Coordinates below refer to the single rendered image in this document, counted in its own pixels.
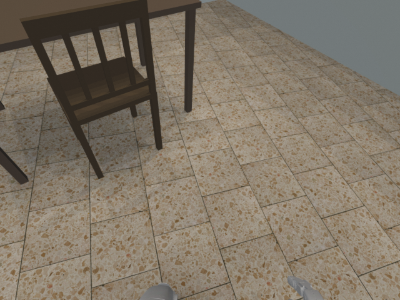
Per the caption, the chair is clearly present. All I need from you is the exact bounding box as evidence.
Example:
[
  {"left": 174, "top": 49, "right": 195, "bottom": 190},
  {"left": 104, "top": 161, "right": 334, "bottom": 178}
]
[{"left": 20, "top": 0, "right": 163, "bottom": 179}]

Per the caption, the robot left shin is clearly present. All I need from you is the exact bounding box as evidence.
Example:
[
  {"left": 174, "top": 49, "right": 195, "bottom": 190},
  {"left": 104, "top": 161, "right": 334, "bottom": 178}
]
[{"left": 158, "top": 282, "right": 170, "bottom": 287}]

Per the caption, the table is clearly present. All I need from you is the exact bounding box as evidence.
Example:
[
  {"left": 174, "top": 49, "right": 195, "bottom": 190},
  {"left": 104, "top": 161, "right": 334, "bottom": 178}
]
[{"left": 0, "top": 0, "right": 201, "bottom": 185}]

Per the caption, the right robot hand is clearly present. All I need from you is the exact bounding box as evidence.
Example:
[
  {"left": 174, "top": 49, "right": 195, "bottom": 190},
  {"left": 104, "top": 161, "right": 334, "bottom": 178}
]
[{"left": 287, "top": 276, "right": 324, "bottom": 300}]

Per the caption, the left robot thigh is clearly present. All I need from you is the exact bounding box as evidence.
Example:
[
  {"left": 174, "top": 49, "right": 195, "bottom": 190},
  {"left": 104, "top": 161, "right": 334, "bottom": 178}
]
[{"left": 139, "top": 285, "right": 178, "bottom": 300}]

